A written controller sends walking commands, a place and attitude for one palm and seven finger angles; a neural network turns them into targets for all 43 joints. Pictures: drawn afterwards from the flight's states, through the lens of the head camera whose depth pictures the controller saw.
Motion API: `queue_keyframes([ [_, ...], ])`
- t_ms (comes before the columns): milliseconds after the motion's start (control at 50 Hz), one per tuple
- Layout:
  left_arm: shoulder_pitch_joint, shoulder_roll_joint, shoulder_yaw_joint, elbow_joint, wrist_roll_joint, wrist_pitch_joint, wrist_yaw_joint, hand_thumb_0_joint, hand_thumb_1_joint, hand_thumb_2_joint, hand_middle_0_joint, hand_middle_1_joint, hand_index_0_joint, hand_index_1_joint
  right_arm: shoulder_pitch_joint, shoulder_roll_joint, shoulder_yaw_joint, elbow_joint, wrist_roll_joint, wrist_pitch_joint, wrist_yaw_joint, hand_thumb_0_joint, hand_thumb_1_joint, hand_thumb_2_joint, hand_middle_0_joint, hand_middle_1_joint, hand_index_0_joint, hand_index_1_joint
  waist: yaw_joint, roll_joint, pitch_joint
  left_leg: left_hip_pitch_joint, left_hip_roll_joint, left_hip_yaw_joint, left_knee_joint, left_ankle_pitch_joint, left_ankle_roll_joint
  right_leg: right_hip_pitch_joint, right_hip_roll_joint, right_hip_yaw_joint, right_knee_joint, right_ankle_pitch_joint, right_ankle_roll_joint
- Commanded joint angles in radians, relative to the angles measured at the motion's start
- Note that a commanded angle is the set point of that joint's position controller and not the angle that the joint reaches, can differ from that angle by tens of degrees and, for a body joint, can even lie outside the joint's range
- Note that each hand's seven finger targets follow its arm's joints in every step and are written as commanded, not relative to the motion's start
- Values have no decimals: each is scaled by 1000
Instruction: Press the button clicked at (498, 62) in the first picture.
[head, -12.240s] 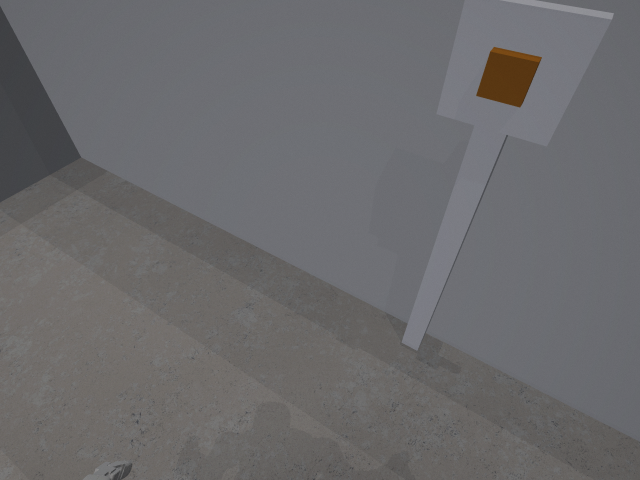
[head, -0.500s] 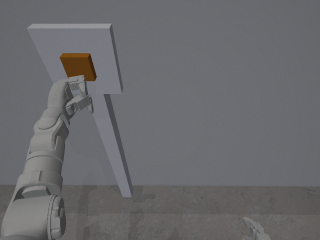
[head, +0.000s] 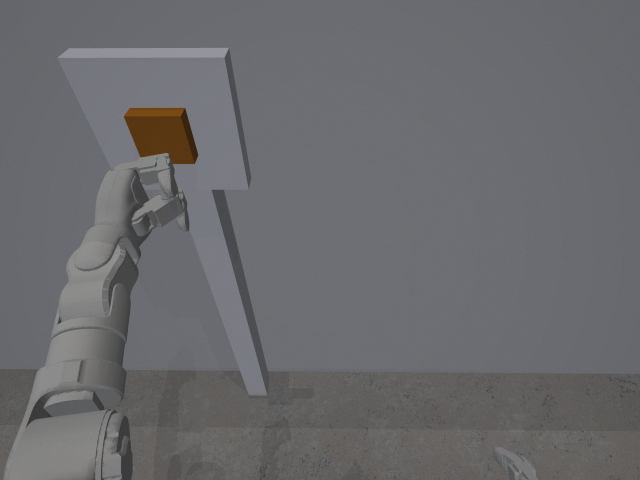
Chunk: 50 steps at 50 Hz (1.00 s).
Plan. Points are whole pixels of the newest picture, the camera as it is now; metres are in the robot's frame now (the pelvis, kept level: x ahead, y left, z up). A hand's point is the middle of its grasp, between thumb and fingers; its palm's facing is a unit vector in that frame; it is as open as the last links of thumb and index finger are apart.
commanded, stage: press the button with the knuckle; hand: left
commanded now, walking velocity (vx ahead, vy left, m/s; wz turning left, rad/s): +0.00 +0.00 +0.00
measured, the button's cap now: (164, 135) +0.50 +0.23 +0.20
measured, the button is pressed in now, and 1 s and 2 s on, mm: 0 10 0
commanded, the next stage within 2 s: hold the button down briefly in 1.02 s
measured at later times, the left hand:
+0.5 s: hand (181, 186) +0.43 +0.20 +0.17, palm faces +0.05 -1.00 +0.00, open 3.1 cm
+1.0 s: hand (181, 173) +0.45 +0.20 +0.17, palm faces +0.06 -1.00 +0.00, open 2.9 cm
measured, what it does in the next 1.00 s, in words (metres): stands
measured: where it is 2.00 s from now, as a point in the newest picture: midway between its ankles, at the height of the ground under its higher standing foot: outside the picture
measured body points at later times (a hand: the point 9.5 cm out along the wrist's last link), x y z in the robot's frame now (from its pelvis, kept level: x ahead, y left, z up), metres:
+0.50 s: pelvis +0.00 +0.00 +0.00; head +0.01 -0.01 +0.45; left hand +0.42 +0.25 +0.17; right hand +0.09 -0.26 -0.11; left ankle +0.00 +0.08 -0.74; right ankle -0.03 -0.08 -0.74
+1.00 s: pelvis -0.02 +0.00 -0.01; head +0.01 +0.00 +0.44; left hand +0.44 +0.25 +0.17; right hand +0.04 -0.27 -0.12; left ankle +0.00 +0.08 -0.74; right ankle -0.03 -0.08 -0.74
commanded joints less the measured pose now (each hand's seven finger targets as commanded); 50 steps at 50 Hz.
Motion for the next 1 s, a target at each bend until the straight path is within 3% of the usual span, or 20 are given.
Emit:
queue_keyframes([
  [0, -465, 238, 37, -157, 0, -41, 9, 0, 900, 900, -1300, -1500, -1300, -1500, -68, -135, -42, -133, -1, -43, -8, 0, -900, -900, 200, 300, 200, 300, -9, 0, -193, 174, 38, -90, -27, 252, 4, -51, -34, 52, -62, 313, 25],
  [80, -524, 236, 21, -146, 4, -19, 7, 0, 900, 900, -1300, -1500, -1300, -1500, -64, -136, -42, -138, 2, -35, -11, 0, -900, -900, 200, 300, 200, 300, -21, 0, -217, 188, 39, -97, -25, 249, 3, -56, -34, 51, -65, 296, 22],
  [180, -598, 256, 44, -147, -9, -66, 0, 0, 900, 900, -1300, -1500, -1300, -1500, -41, -139, -48, -127, -6, -41, -13, 0, -900, -900, 200, 300, 200, 300, -26, -28, -300, 227, 41, -101, -8, 294, 4, -39, -30, 54, -54, 333, 23],
  [320, -592, 285, 56, 8, 16, -70, 2, 0, 900, 900, -1300, -1500, -1300, -1500, -14, -146, -45, -110, -7, -30, -5, 0, -900, -900, 200, 300, 200, 300, -21, 2, -226, 159, 37, -96, -10, 257, 1, -66, -34, 53, -51, 307, 19],
  [340, -617, 290, 55, 9, 17, -73, 2, 0, 900, 900, -1300, -1500, -1300, -1500, -8, -149, -47, -110, -8, -28, -4, 0, -900, -900, 200, 300, 200, 300, -29, -22, -237, 157, 36, -94, -4, 264, 5, -58, -34, 54, -49, 320, 21],
  [380, -633, 282, 46, -3, 18, -80, -2, 0, 900, 900, -1300, -1500, -1300, -1500, -5, -147, -49, -118, -7, -28, -3, 0, -900, -900, 200, 300, 200, 300, -24, 0, -272, 172, 37, -93, -4, 279, 3, -49, -34, 55, -44, 331, 20],
  [420, -691, 274, 33, -10, 18, -98, -4, 0, 900, 900, -1300, -1500, -1300, -1500, 4, -148, -51, -113, -9, -30, -4, 0, -900, -900, 200, 300, 200, 300, -37, 12, -282, 195, 40, -100, 0, 286, 2, -71, -30, 53, -44, 322, 19],
  [480, -721, 290, 49, 6, 12, -126, -4, 0, 900, 900, -1300, -1500, -1300, -1500, 21, -152, -54, -105, -12, -32, -2, 0, -900, -900, 200, 300, 200, 300, -44, -5, -301, 196, 42, -99, 4, 289, 4, -66, -27, 58, -41, 328, 23],
  [540, -704, 311, 72, 52, 19, -140, -2, 0, 900, 900, -1300, -1500, -1300, -1500, 41, -157, -58, -97, -15, -32, 1, 0, -900, -900, 200, 300, 200, 300, -35, -11, -305, 185, 42, -100, 7, 295, 3, -64, -25, 55, -35, 328, 20],
  [560, -718, 299, 56, 84, 23, -138, -4, 0, 900, 900, -1300, -1500, -1300, -1500, 42, -157, -57, -91, -13, -31, 1, 0, -900, -900, 200, 300, 200, 300, -48, -12, -284, 176, 42, -94, 10, 285, 6, -79, -26, 59, -37, 330, 24],
  [600, -728, 318, 67, 120, 32, -139, -4, 0, 900, 900, -1300, -1500, -1300, -1500, 55, -161, -58, -86, -16, -29, 3, 0, -900, -900, 200, 300, 200, 300, -44, 3, -270, 156, 41, -94, 8, 275, 6, -83, -27, 59, -36, 322, 22],
  [640, -719, 357, 96, 154, 36, -139, -5, 0, 900, 900, -1300, -1500, -1300, -1500, 68, -167, -60, -85, -16, -24, 4, 0, -900, -900, 200, 300, 200, 300, -44, -27, -273, 133, 40, -90, 14, 266, 8, -73, -28, 61, -34, 328, 25],
  [700, -817, 330, 55, 192, 39, -148, -13, 0, 900, 900, -1300, -1500, -1300, -1500, 78, -165, -58, -77, -15, -25, 2, 0, -900, -900, 200, 300, 200, 300, -74, -16, -239, 115, 40, -88, 14, 210, 9, -115, -28, 62, -42, 281, 31],
  [740, -844, 365, 79, 218, 43, -165, -13, 0, 900, 900, -1300, -1500, -1300, -1500, 93, -171, -59, -71, -18, -27, 2, 0, -900, -900, 200, 300, 200, 300, -74, -25, -247, 106, 40, -95, 19, 194, 10, -123, -27, 64, -38, 256, 28],
  [780, -904, 321, 37, 245, 46, -179, -15, 0, 900, 900, -1300, -1500, -1300, -1500, 100, -168, -58, -64, -17, -33, 1, 0, -900, -900, 200, 300, 200, 300, -95, 0, -249, 119, 40, -98, 22, 179, 9, -154, -27, 65, -40, 236, 31],
  [820, -931, 346, 52, 277, 50, -200, -16, 0, 900, 900, -1300, -1500, -1300, -1500, 115, -173, -59, -52, -22, -40, 4, 0, -900, -900, 200, 300, 200, 300, -96, 18, -267, 121, 40, -106, 27, 159, 7, -171, -25, 67, -37, 204, 29],
  [860, -934, 377, 77, 312, 51, -213, -16, 0, 900, 900, -1300, -1500, -1300, -1500, 125, -178, -60, -48, -22, -42, 4, 0, -900, -900, 200, 300, 200, 300, -96, -11, -285, 101, 39, -103, 34, 156, 10, -157, -25, 73, -33, 211, 32],
  [920, -1016, 334, 22, 358, 55, -229, -22, 0, 900, 900, -1300, -1500, -1300, -1500, 135, -179, -56, -32, -22, -50, 3, 0, -900, -900, 200, 300, 200, 300, -125, 12, -236, 84, 42, -114, 29, 92, 5, -218, -25, 67, -38, 144, 32],
  [960, -1033, 350, 28, 391, 56, -235, -18, 0, 900, 900, -1300, -1500, -1300, -1500, 144, -187, -56, -26, -22, -56, 4, 0, -900, -900, 200, 300, 200, 300, -135, -15, -242, 69, 44, -116, 33, 71, 8, -226, -24, 72, -40, 124, 36],
  [980, -1053, 360, 34, 400, 57, -237, -17, 0, 900, 900, -1300, -1500, -1300, -1500, 150, -189, -57, -21, -24, -60, 4, 0, -900, -900, 200, 300, 200, 300, -139, 5, -252, 68, 44, -117, 34, 63, 7, -233, -24, 74, -39, 113, 36],
])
